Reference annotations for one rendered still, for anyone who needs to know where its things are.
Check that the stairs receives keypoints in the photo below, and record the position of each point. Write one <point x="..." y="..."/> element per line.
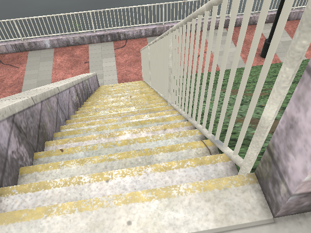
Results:
<point x="124" y="138"/>

